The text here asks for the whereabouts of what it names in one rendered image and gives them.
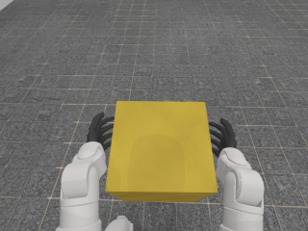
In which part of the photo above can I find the right robot hand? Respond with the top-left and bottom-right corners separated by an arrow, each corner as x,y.
208,118 -> 237,157

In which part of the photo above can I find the right robot forearm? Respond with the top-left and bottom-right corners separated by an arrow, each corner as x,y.
216,147 -> 265,231

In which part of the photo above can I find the left robot forearm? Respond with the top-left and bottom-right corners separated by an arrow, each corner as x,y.
55,141 -> 107,231

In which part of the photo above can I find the left robot hand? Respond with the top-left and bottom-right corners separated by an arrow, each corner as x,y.
87,112 -> 115,151

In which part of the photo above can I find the carton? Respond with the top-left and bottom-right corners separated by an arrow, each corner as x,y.
105,101 -> 218,202

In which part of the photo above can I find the left robot thigh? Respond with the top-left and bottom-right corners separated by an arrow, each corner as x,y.
105,218 -> 134,231

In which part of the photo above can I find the robot left shin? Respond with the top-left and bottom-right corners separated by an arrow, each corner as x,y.
116,216 -> 128,220

